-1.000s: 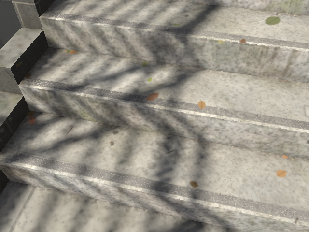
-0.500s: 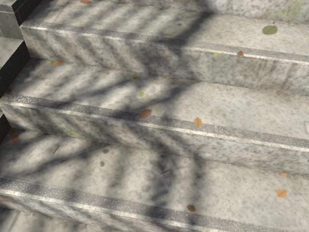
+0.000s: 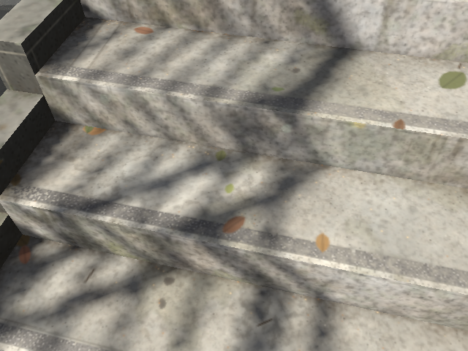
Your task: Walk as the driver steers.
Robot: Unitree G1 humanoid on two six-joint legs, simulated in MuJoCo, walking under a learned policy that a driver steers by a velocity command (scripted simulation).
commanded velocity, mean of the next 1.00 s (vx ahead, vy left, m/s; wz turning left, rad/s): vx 0.11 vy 0.00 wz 0.00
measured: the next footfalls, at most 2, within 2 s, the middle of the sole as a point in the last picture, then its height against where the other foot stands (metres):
left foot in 0.06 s outside the picture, level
right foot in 1.44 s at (273, 350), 0.17 m higher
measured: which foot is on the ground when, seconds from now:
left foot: up 0.00-0.04, down 0.06-1.00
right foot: down 0.00-1.00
